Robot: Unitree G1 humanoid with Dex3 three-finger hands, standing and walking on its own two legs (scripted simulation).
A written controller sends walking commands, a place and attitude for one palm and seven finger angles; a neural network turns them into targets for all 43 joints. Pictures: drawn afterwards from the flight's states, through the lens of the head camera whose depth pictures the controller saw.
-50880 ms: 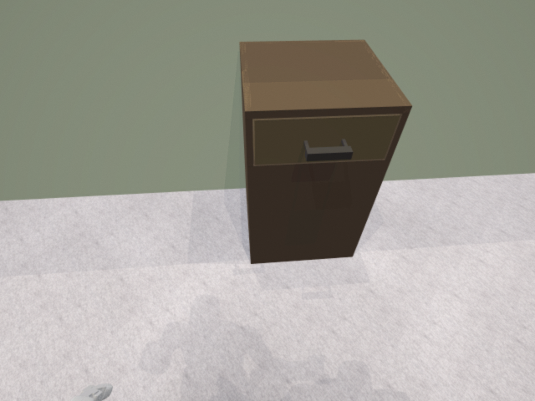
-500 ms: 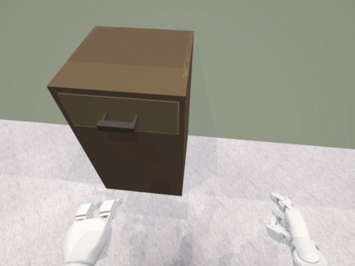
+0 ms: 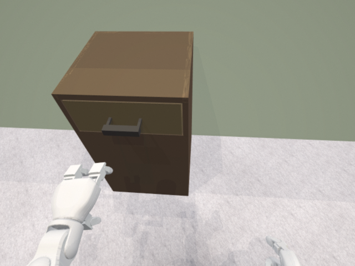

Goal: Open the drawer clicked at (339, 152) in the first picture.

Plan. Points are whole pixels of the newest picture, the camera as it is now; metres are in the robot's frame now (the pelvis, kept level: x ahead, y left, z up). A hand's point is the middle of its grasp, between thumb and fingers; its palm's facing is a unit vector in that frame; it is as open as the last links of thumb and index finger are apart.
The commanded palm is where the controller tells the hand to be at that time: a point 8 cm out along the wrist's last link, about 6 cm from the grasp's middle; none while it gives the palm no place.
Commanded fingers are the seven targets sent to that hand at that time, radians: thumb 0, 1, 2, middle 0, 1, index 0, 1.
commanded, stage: raise the hand with hooked fingers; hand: left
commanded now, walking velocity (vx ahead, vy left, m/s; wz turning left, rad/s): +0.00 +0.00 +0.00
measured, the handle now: (123, 125) +0.56 +0.26 -0.09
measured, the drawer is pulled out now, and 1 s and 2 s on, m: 0.00 0.00 0.00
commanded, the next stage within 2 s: move the hooked fingers above the handle in 0.96 s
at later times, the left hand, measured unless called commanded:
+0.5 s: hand (75, 160) +0.31 +0.25 +0.08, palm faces +0.04 -0.06 -1.00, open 13.8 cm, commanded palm +0.28 +0.26 +0.14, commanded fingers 0.00 -0.50 0.30 -0.30 -1.20 -0.30 -1.20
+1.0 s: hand (80, 153) +0.31 +0.24 +0.10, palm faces +0.08 -0.07 -0.99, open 13.8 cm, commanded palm +0.29 +0.25 +0.15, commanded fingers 0.00 -0.50 0.30 -0.30 -1.20 -0.30 -1.20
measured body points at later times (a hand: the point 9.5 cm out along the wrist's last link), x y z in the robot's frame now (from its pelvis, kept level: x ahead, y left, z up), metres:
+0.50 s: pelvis +0.01 +0.01 +0.02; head +0.03 -0.01 +0.46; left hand +0.30 +0.25 +0.14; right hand +0.23 -0.18 -0.08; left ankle -0.01 +0.13 -0.72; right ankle +0.03 -0.11 -0.72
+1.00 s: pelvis +0.01 +0.00 +0.02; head +0.04 -0.03 +0.47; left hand +0.30 +0.24 +0.15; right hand +0.20 -0.23 -0.10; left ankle -0.01 +0.13 -0.72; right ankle +0.03 -0.11 -0.72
